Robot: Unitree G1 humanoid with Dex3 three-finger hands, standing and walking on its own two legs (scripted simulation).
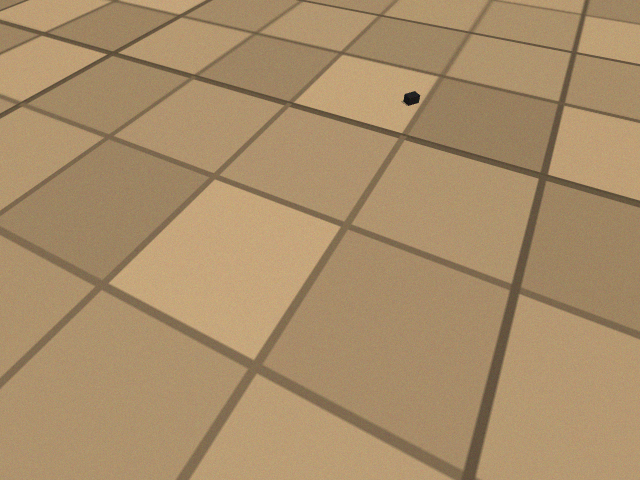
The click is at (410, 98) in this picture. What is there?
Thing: small box
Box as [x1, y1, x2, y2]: [404, 91, 419, 105]
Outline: 416,92 413,91 406,93 404,95 404,101 408,105 418,102 419,95
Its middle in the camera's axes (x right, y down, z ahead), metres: +0.53 -0.85 +2.27
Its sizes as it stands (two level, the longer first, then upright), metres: 0.071 0.053 0.046
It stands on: the floor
